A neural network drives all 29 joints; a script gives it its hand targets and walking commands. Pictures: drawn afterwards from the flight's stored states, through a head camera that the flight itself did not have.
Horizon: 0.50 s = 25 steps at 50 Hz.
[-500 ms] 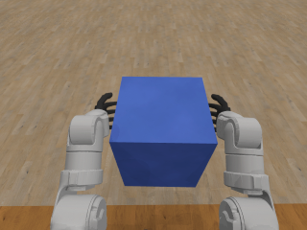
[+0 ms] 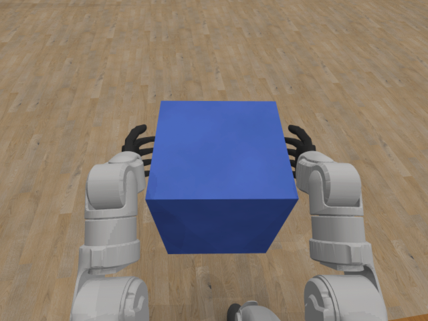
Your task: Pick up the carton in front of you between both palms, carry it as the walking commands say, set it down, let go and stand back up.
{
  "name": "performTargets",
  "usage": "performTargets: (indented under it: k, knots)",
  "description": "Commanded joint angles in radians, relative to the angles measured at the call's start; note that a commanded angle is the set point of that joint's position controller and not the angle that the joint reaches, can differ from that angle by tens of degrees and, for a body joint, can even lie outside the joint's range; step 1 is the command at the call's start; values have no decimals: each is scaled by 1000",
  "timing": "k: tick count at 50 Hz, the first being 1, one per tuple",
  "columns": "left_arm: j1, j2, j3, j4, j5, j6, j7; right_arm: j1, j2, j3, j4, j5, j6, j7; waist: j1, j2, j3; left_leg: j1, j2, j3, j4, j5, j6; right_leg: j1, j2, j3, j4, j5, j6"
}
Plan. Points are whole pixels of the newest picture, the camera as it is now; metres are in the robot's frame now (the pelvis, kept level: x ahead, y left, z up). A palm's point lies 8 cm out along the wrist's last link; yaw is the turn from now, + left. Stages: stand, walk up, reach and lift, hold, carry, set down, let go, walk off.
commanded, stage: carry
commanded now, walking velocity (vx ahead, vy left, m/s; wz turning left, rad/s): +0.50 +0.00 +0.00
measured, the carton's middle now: (217, 183) +0.37 -0.02 +0.05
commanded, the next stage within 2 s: none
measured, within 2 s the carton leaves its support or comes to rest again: neither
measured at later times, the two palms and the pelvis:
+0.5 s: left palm (139, 78) +0.64 +0.16 +0.11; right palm (259, 76) +0.66 -0.14 +0.10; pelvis +0.29 +0.00 -0.01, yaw +1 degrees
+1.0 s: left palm (151, 40) +0.89 +0.15 +0.09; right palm (247, 39) +0.88 -0.15 +0.09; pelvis +0.60 +0.01 +0.00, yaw -2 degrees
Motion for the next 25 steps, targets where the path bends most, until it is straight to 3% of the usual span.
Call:
performTargets:
  k: [1,2,3,4,5,6,7,8,9,12,15,18,21,25]
  knots:
    - [-626,-968,-639,11,-348,-4,-210,-674,1016,659,-53,428,9,261,3,136,-387,267,186,-99,111,992,16,208,74,-83,-190,116,-35]
    - [-619,-963,-622,35,-340,-1,-215,-680,1018,652,-28,427,12,264,51,122,-417,202,177,-54,225,982,-13,377,68,-92,-246,153,-40]
    - [-616,-957,-600,57,-331,1,-222,-694,1020,645,-3,427,13,267,100,77,-460,64,156,-23,382,798,-37,590,6,-38,-240,207,-44]
    - [-609,-945,-574,89,-326,2,-229,-718,1029,640,15,426,17,271,96,-88,-539,-196,104,-12,565,224,-63,868,-223,205,-39,607,-88]
    - [-618,-916,-548,128,-319,2,-230,-722,1057,624,59,428,26,270,129,-275,-617,-514,-18,-54,862,-254,-105,1114,-394,532,-39,502,-280]
    - [-598,-960,-547,161,-336,-1,-238,-723,1054,611,57,417,24,265,140,-213,-618,-619,17,-101,937,-225,-72,1080,-388,622,-117,117,-310]
    - [-640,-1011,-558,139,-362,-8,-248,-758,1070,602,47,411,20,260,138,-132,-551,-652,55,-113,911,-162,-54,971,-328,579,-174,-73,-266]
    - [-712,-1062,-577,100,-399,-10,-259,-781,1081,595,34,404,11,254,110,-19,-458,-625,85,-106,818,-83,-54,825,-258,479,-221,-93,-188]
    - [-802,-1094,-607,48,-433,-19,-264,-789,1105,587,13,402,8,246,96,-53,-454,-612,100,-105,783,-49,-59,767,-282,459,-236,-82,-201]
    - [-857,-1156,-646,-17,-492,-30,-266,-782,1121,593,-37,393,-1,218,88,-45,-457,-556,125,-76,688,-2,-84,667,-238,361,-262,-92,-181]
    - [-837,-1152,-660,-58,-507,-34,-263,-735,1109,603,-66,370,-9,196,104,-66,-469,-641,146,-53,596,51,-100,743,-235,308,-243,64,-192]
    - [-810,-1126,-673,-91,-506,-32,-261,-720,1086,626,-103,359,-8,184,117,-77,-457,-687,151,-31,481,128,-105,812,-220,259,-238,188,-175]
    - [-772,-1087,-676,-96,-489,-21,-259,-709,1055,646,-122,356,1,181,126,-92,-431,-668,133,-5,337,233,-96,859,-194,197,-226,313,-144]
    - [-684,-1047,-659,-9,-445,-10,-265,-659,1027,648,-57,341,18,196,145,-111,-378,-580,69,62,81,336,-79,907,-159,114,-184,475,-107]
